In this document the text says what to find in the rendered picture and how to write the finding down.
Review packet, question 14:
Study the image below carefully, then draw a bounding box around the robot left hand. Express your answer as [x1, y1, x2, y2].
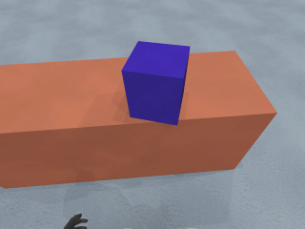
[64, 213, 88, 229]

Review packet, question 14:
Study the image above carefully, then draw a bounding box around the pedestal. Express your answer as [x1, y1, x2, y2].
[0, 51, 277, 189]

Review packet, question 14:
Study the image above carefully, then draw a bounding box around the carton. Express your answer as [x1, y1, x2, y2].
[121, 41, 191, 126]

